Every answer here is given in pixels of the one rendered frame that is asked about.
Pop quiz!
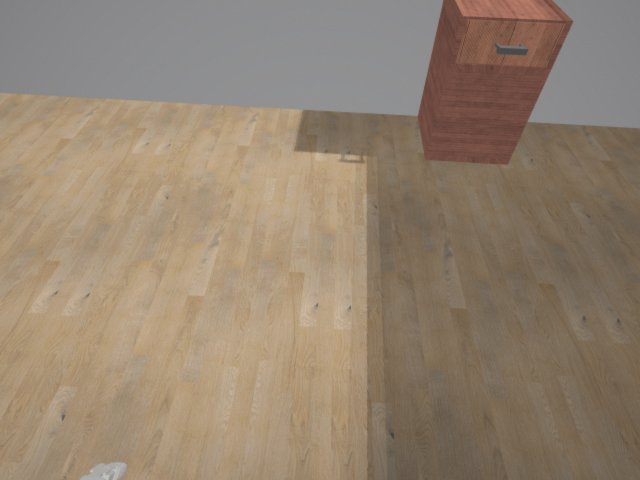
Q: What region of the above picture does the cabinet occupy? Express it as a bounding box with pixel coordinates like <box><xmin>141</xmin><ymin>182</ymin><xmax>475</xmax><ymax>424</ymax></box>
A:
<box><xmin>418</xmin><ymin>0</ymin><xmax>573</xmax><ymax>165</ymax></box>

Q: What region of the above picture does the handle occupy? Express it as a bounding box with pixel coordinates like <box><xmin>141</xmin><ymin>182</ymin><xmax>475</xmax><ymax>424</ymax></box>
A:
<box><xmin>495</xmin><ymin>43</ymin><xmax>529</xmax><ymax>55</ymax></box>

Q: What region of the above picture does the drawer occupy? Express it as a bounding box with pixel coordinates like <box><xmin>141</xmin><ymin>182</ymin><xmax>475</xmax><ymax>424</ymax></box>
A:
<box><xmin>456</xmin><ymin>19</ymin><xmax>565</xmax><ymax>67</ymax></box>

